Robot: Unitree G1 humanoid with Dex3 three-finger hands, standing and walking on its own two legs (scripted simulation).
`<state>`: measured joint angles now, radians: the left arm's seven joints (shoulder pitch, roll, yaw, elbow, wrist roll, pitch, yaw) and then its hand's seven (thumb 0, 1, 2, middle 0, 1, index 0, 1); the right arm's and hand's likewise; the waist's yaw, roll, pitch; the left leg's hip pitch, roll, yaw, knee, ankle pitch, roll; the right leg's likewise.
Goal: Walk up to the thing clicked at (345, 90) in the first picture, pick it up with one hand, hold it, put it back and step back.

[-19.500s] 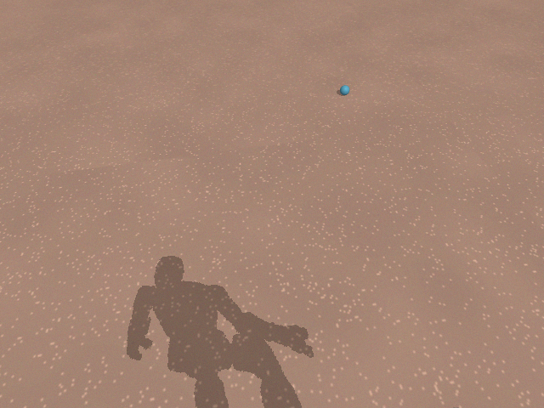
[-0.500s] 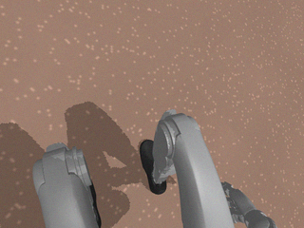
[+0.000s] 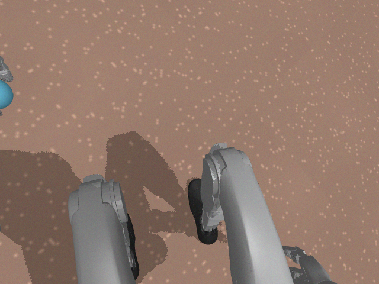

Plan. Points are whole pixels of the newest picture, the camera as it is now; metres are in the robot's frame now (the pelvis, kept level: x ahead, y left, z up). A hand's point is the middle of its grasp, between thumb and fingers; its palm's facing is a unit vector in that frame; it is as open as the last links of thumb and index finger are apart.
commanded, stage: lift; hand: left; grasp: from above
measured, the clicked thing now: out of the picture +0.51 +0.32 -0.16
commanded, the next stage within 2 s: hold in 1.36 s
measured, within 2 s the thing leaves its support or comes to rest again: neither
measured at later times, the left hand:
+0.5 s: hand out of the picture +0.42 +0.31 +0.04, palm faces -0.43 -0.08 -0.90, open 8.5 cm
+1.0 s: hand out of the picture +0.37 +0.26 +0.23, palm faces -0.43 -0.10 -0.90, open 8.5 cm
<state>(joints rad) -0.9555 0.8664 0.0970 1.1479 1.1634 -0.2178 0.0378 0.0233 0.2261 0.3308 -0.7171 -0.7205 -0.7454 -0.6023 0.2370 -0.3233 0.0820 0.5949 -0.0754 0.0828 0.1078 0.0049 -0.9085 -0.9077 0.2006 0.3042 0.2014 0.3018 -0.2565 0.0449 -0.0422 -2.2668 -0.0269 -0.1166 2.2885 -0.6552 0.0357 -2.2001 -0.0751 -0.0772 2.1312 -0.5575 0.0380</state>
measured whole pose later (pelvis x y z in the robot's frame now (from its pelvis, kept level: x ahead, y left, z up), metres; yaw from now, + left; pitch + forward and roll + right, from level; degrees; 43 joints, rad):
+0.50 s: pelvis +0.01 +0.00 +0.12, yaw +4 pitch +32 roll -6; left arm -0.63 0.66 0.01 0.82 1.01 -0.15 0.01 0.03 0.24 0.28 -0.72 -0.71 -0.76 -0.58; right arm 0.14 -0.27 0.00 0.62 0.00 0.09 0.03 0.01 -0.91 -0.91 0.20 0.30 0.20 0.30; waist -0.12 0.07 -0.16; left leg -1.83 0.00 -0.07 1.91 -0.65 0.03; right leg -1.81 -0.06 -0.05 1.79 -0.55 0.04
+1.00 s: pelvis +0.04 -0.01 +0.30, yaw +5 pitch +17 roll -2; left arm -0.39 0.45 -0.14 0.86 0.99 -0.04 0.13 0.03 0.25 0.25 -0.74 -0.68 -0.79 -0.55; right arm 0.24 -0.25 -0.02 0.72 0.04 -0.02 -0.06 0.01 -0.91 -0.91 0.20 0.30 0.20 0.30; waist -0.08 0.05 -0.15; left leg -1.03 0.04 -0.01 1.24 -0.51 0.00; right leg -1.04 -0.03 -0.03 1.16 -0.41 0.03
